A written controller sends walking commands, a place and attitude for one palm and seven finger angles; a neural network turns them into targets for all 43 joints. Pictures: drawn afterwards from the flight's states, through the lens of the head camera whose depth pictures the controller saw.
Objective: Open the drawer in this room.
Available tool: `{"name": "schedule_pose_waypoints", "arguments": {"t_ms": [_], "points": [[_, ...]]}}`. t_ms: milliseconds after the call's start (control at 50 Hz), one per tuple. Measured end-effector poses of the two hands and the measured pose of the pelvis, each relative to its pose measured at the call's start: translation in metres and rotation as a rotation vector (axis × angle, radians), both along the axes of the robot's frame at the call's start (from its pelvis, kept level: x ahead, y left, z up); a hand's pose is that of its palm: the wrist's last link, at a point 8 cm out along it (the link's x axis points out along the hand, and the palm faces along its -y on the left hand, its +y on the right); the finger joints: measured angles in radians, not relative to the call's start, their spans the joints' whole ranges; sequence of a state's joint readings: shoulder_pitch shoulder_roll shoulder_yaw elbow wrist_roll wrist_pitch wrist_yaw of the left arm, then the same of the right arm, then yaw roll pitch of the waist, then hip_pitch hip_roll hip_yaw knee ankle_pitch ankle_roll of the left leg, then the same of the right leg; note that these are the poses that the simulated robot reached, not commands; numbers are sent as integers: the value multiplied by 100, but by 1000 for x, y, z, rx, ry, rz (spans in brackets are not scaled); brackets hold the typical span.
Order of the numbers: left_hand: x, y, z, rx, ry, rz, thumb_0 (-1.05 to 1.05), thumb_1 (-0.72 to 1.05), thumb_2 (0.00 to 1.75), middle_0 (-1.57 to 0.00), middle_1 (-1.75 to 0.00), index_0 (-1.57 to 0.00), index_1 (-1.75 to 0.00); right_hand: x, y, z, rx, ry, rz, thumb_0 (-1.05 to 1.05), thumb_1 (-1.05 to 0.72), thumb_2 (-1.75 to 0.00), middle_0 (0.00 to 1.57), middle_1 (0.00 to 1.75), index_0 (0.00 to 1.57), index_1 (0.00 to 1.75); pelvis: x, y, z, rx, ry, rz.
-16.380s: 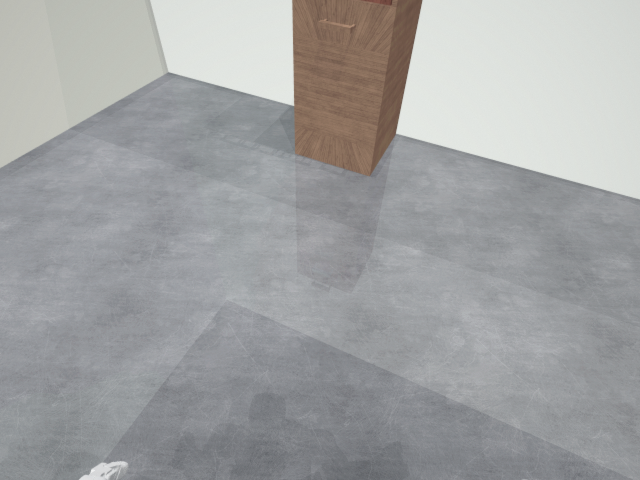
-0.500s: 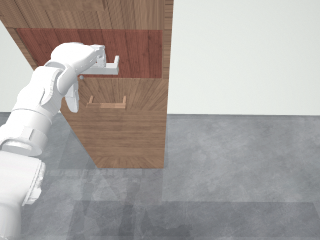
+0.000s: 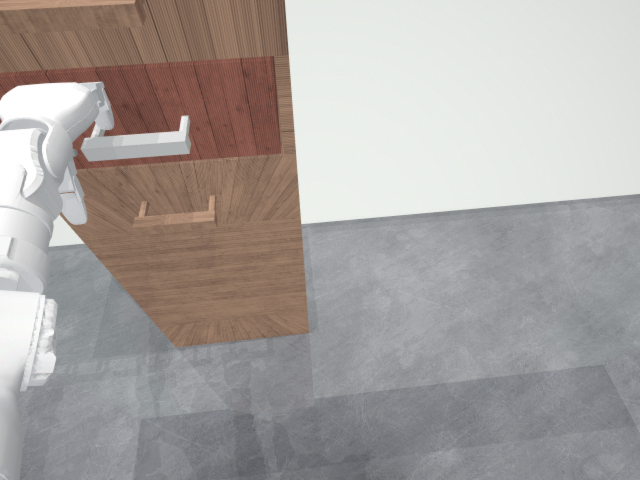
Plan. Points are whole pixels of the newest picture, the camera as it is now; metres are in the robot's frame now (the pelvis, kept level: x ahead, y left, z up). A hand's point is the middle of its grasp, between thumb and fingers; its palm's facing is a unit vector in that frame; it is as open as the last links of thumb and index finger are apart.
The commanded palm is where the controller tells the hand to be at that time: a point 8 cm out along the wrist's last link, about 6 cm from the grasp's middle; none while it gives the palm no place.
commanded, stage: move the hooked fingers above the handle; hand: left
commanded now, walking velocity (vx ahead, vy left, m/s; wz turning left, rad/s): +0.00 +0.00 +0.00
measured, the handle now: (140, 135) +0.56 +0.24 +0.11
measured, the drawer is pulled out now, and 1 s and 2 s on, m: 0.00 0.00 0.00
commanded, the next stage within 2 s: lift the fingers back up to retry in 0.68 s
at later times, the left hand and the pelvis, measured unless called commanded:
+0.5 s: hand (86, 137) +0.49 +0.27 +0.16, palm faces -0.10 +0.00 -0.99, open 13.6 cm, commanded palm +0.48 +0.27 +0.22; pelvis +0.01 +0.00 +0.00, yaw -2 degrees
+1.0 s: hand (88, 130) +0.50 +0.27 +0.17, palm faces -0.07 +0.01 -1.00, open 13.8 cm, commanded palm +0.48 +0.26 +0.22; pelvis +0.01 +0.01 +0.00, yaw -1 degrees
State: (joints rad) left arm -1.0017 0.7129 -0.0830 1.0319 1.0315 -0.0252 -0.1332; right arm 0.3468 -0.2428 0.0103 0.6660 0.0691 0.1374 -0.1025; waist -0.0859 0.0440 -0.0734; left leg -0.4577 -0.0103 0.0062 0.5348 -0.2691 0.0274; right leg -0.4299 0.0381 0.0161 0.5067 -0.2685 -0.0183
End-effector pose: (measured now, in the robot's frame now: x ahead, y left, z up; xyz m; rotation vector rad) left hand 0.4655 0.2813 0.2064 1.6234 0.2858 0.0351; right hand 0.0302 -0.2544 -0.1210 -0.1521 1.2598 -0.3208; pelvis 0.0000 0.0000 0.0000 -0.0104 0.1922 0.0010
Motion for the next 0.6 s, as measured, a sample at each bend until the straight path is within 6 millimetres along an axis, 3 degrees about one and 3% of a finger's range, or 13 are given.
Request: {"name": "schedule_pose_waypoints", "arguments": {"t_ms": [120,200,280,380,500,600], "points": [[-5,-40,5,-69,-103,-281,0,-49,31,-33,-121,-32,-120,-1,-25,9,-86,51,56,1,-90,-89,20,30,20,30,3,4,-2,-9,0,37],[10,-56,18,-121,-232,-291,0,-49,31,-33,-120,-32,-120,6,-30,11,-94,16,47,1,-90,-89,20,30,20,30,3,7,-4,-9,14,27],[28,-50,26,-105,-282,-167,0,-49,31,-36,-124,-33,-121,10,-24,7,-63,-13,33,1,-90,-89,19,30,20,30,2,8,-5,-6,36,0],[30,-50,31,-56,-229,-64,0,-49,31,-40,-127,-39,-128,11,-6,-3,11,-23,6,1,-90,-89,19,30,20,30,4,7,-3,-1,35,-25],[12,-15,10,-42,-61,47,0,-49,31,-35,-123,-35,-124,11,6,-5,47,-44,-25,1,-90,-89,20,30,20,30,7,2,-1,3,4,-33],[-8,-7,-7,-31,-18,-82,0,-49,31,-34,-121,-33,-122,13,-2,1,3,-13,19,1,-90,-89,20,30,20,30,6,0,-1,-3,-9,2]]}}
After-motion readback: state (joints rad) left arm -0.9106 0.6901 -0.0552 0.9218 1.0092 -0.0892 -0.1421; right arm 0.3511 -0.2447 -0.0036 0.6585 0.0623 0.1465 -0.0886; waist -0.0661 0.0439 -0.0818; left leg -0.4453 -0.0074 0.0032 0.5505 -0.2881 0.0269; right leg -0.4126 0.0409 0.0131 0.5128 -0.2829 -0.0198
